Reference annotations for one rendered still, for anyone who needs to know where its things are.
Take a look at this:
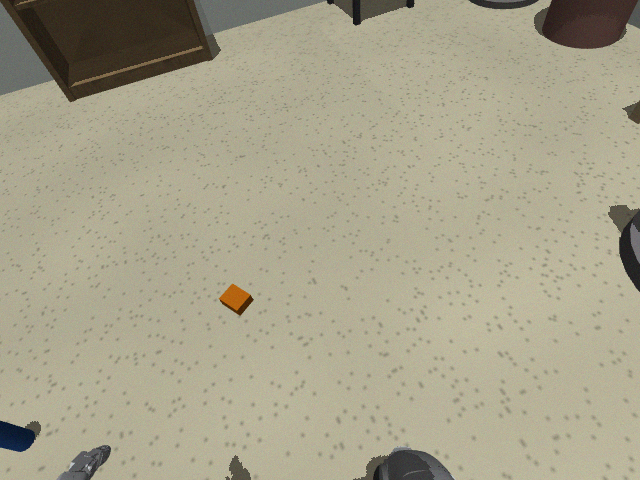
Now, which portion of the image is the left robot hand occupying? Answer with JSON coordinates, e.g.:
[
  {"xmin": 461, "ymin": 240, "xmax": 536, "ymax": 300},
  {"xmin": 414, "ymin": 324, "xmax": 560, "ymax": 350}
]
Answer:
[{"xmin": 56, "ymin": 445, "xmax": 111, "ymax": 480}]

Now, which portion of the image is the bookshelf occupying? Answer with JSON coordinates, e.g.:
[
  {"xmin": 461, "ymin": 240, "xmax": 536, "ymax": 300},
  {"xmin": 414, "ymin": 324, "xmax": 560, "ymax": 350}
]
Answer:
[{"xmin": 0, "ymin": 0, "xmax": 213, "ymax": 102}]

